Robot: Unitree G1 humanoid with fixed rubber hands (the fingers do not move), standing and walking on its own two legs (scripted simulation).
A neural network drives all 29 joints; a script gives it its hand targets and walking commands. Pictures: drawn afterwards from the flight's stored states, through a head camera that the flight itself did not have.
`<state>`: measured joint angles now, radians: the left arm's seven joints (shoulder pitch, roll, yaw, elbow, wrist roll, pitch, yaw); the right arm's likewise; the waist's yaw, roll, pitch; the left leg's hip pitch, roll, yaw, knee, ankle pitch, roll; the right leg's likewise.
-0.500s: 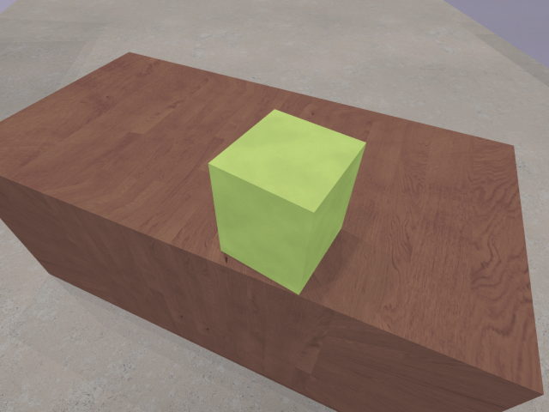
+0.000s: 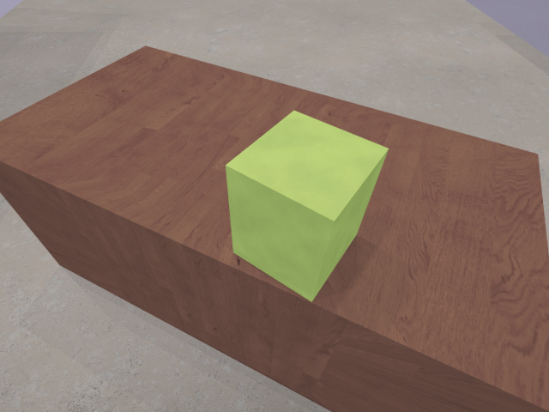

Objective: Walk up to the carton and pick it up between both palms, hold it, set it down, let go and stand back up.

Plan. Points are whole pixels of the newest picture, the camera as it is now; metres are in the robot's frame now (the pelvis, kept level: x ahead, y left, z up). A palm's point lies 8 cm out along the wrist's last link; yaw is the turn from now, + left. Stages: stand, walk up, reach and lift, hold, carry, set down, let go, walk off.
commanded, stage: walk up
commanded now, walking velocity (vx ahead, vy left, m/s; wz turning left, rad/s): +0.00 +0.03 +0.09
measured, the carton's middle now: (302, 205) +0.50 -0.04 -0.01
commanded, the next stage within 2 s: none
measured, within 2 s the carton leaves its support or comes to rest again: neither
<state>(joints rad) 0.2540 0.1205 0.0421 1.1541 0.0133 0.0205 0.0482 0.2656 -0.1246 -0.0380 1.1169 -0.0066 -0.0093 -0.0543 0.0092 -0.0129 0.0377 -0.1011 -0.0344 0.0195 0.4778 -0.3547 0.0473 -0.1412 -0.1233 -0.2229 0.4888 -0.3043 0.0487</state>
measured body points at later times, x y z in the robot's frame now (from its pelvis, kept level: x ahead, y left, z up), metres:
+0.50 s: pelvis +0.01 +0.01 +0.00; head +0.03 +0.01 +0.45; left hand +0.02 +0.23 -0.17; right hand +0.01 -0.21 -0.16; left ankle -0.06 +0.09 -0.74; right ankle -0.03 -0.13 -0.74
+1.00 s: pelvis +0.01 +0.00 +0.00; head +0.02 +0.01 +0.45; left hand +0.00 +0.22 -0.17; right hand +0.04 -0.22 -0.16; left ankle -0.06 +0.09 -0.74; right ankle -0.03 -0.14 -0.74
